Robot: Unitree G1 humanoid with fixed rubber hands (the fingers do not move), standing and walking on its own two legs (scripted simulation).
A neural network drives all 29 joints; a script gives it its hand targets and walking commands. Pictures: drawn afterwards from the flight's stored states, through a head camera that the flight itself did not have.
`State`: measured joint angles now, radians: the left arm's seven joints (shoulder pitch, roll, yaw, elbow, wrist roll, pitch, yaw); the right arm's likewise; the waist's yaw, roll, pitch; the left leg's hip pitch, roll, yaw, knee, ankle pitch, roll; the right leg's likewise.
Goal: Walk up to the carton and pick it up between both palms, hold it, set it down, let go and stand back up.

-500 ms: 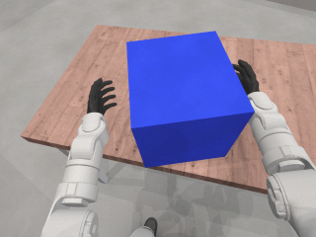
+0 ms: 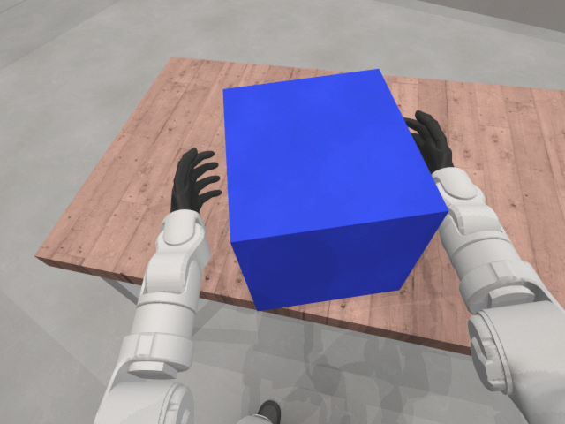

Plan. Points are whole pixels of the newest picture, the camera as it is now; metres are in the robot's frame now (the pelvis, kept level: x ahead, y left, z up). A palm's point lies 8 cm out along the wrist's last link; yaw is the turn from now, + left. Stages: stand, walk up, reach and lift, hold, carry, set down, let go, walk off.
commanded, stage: reach and lift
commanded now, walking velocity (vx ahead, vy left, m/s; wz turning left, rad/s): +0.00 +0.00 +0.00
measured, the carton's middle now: (315, 194) +0.43 +0.08 +0.04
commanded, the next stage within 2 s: none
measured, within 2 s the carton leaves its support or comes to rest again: leaves its support in 1.80 s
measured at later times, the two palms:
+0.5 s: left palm (197, 203) +0.35 +0.23 +0.08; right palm (425, 169) +0.47 -0.07 +0.09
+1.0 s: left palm (197, 207) +0.34 +0.23 +0.08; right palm (428, 170) +0.47 -0.07 +0.09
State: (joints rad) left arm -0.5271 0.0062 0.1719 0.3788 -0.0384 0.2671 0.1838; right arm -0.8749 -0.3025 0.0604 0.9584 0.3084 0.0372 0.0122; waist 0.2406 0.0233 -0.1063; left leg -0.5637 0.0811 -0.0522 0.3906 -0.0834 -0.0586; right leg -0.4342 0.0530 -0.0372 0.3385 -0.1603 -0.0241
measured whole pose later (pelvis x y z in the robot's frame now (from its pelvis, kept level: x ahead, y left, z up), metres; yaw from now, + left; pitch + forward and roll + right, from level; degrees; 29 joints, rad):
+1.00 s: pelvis +0.02 -0.01 +0.01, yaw +1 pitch +10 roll +0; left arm -0.52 -0.17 0.44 0.48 0.29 0.08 0.07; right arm -0.85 -0.13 -0.21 1.15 -0.08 -0.16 0.02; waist 0.21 -0.03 -0.10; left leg -0.38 0.08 0.01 0.25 -0.04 -0.06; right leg -0.28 0.04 -0.04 0.27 -0.17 -0.04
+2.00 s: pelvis -0.01 -0.01 +0.01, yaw +2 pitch +10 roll -1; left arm -0.54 -0.16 0.46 0.50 0.24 -0.03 0.05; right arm -0.84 -0.14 -0.11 1.13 -0.14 -0.32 -0.09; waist 0.17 -0.06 -0.09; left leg -0.42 0.09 0.04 0.23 0.01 -0.05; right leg -0.32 0.04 -0.07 0.27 -0.13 -0.04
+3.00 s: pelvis +0.00 +0.00 +0.01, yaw +5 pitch -4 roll +0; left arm -0.61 0.01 0.27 0.29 0.20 0.49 0.03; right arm -0.72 -0.10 -0.05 0.72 0.16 0.15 -0.16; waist 0.00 -0.05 0.00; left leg -0.15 0.05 0.02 0.30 -0.08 -0.03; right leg -0.02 0.00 -0.10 0.31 -0.22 -0.02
